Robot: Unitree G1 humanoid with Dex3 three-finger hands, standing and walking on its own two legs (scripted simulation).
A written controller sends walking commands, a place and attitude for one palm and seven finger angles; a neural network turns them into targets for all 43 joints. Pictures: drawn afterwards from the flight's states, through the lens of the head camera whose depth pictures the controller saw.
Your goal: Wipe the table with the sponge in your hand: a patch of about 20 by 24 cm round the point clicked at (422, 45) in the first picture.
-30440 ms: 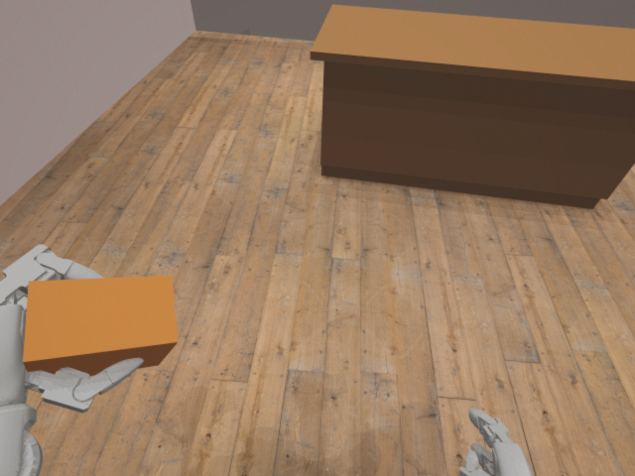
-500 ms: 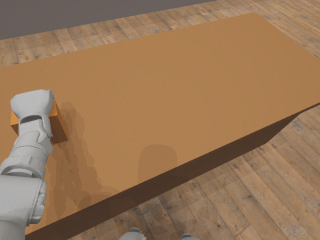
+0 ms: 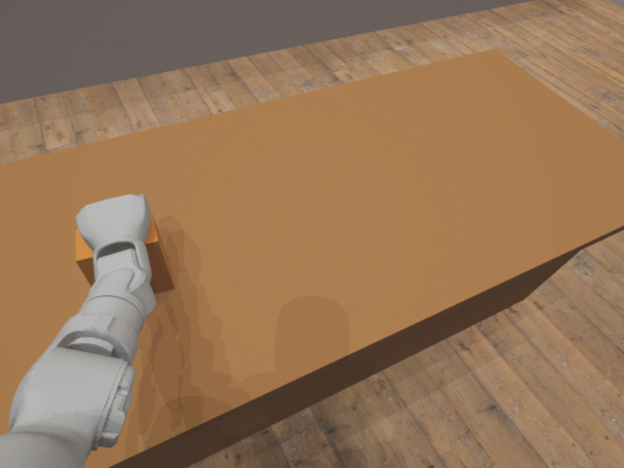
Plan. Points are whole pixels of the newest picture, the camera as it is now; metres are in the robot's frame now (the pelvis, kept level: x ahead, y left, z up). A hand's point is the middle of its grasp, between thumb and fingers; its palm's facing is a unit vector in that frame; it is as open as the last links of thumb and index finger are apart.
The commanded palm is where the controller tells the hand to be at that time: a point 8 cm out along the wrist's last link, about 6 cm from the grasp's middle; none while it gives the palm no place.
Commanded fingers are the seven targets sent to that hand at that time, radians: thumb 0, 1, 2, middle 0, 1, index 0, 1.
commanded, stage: wipe back along the middle lane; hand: left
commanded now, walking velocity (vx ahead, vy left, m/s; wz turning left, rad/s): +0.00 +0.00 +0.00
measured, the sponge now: (131, 268) +0.40 +0.29 -0.05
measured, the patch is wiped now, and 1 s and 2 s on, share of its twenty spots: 0.35 0.40 0.75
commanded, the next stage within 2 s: slide across to the third lane in 1.68 s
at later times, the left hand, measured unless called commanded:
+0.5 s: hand (145, 280) +0.36 +0.24 -0.01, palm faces -0.11 -0.02 -0.99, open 10.0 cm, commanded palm +0.33 +0.22 +0.03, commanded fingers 0.00 0.10 1.30 -1.20 -1.60 -1.20 -1.60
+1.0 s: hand (152, 301) +0.33 +0.23 -0.01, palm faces -0.08 -0.01 -1.00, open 10.0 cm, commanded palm +0.30 +0.20 +0.03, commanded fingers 0.00 0.10 1.30 -1.20 -1.60 -1.20 -1.60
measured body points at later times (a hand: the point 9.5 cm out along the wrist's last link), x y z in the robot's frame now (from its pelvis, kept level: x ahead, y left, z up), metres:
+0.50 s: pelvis -0.01 -0.02 +0.01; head +0.02 -0.02 +0.45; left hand +0.36 +0.24 +0.05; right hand +0.11 -0.27 -0.12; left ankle +0.00 +0.07 -0.72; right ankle -0.01 -0.12 -0.72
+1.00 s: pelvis -0.02 -0.02 +0.00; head +0.00 -0.03 +0.45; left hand +0.33 +0.22 +0.05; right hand +0.11 -0.27 -0.12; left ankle +0.00 +0.07 -0.72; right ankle -0.01 -0.12 -0.72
